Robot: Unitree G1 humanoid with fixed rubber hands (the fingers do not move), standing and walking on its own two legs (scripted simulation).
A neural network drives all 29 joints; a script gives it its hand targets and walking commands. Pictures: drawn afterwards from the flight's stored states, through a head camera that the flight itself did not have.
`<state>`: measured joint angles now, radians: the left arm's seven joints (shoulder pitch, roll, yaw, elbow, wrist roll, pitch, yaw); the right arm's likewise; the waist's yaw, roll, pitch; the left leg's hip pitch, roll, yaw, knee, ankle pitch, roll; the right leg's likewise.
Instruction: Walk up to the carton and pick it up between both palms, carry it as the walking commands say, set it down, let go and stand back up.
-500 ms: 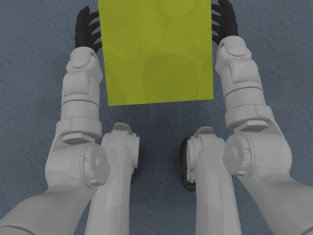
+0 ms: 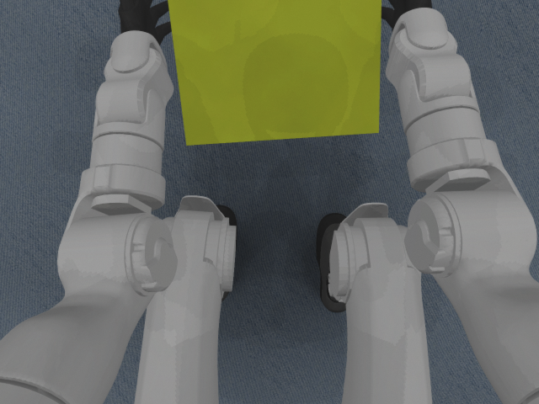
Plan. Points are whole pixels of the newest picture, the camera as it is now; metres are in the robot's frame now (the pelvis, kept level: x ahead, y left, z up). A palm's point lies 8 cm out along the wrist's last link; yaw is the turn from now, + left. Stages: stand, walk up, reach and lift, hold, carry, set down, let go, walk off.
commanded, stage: set down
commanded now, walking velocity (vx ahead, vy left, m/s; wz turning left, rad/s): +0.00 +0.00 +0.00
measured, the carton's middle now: (273, 35) +0.54 +0.02 -0.23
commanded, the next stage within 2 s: none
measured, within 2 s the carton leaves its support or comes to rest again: rests again in 0.70 s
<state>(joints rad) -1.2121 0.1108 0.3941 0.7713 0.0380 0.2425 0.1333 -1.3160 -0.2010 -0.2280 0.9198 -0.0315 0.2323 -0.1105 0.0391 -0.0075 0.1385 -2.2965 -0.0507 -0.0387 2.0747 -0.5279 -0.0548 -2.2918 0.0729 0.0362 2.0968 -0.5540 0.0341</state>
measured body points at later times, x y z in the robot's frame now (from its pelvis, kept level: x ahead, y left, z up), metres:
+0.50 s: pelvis +0.00 +0.00 -0.02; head +0.34 -0.01 +0.27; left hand +0.53 +0.18 -0.16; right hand +0.55 -0.13 -0.17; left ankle +0.12 +0.13 -0.36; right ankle +0.11 -0.12 -0.36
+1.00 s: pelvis +0.00 +0.00 -0.02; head +0.35 +0.00 +0.26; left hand +0.53 +0.18 -0.17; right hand +0.56 -0.12 -0.18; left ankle +0.12 +0.13 -0.36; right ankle +0.11 -0.12 -0.36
